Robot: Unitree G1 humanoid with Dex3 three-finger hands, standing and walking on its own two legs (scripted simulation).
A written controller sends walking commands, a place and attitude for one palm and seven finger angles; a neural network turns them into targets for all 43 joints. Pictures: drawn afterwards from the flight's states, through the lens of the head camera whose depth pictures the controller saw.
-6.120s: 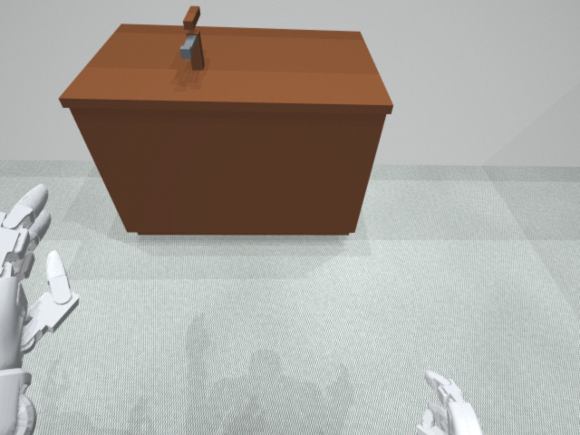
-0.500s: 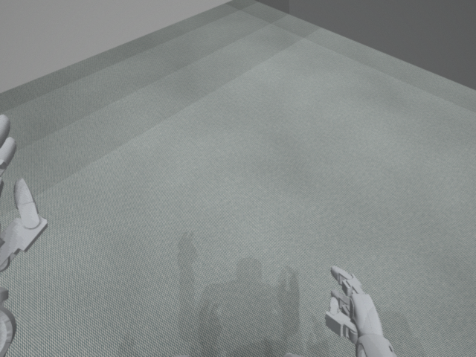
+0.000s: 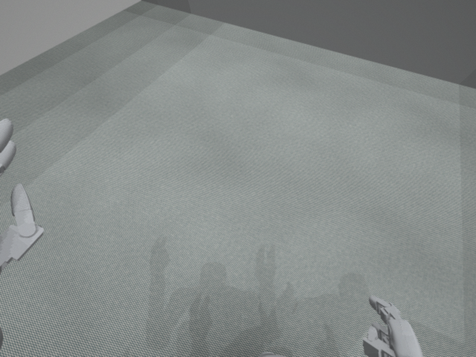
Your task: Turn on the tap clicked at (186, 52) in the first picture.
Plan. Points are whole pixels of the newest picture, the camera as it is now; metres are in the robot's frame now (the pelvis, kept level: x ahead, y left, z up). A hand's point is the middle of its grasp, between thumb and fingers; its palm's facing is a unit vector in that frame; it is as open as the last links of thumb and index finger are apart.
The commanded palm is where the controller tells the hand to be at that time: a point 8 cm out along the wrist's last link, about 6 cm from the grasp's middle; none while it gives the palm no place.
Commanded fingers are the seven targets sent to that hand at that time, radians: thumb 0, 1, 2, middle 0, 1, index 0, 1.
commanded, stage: turn to face it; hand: left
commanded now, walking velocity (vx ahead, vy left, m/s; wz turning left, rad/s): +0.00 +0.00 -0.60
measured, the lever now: out of the picture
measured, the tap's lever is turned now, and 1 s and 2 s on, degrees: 0 0 0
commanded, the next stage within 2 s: none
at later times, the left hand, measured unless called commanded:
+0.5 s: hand (170, 247) +0.21 +0.10 +0.18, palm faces +0.06 -0.85 -0.52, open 7.4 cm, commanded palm +0.17 +0.16 +0.19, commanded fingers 0.00 0.90 0.90 -0.20 -0.30 -0.20 -0.30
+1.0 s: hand (291, 299) +0.17 -0.03 +0.17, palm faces -0.17 -0.85 -0.49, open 7.4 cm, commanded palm +0.14 +0.05 +0.19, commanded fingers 0.00 0.90 0.90 -0.20 -0.30 -0.20 -0.30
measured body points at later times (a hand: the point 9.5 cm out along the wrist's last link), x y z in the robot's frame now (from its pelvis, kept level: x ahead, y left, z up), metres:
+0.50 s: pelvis -0.07 -0.05 +0.00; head -0.02 -0.08 +0.45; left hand +0.20 +0.14 +0.21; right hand +0.00 -0.33 -0.10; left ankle -0.04 +0.09 -0.68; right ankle -0.02 -0.14 -0.73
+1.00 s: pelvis -0.16 -0.08 -0.01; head -0.12 -0.14 +0.44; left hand +0.17 +0.01 +0.20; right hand -0.12 -0.35 -0.12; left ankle -0.09 +0.07 -0.67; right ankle -0.16 -0.17 -0.73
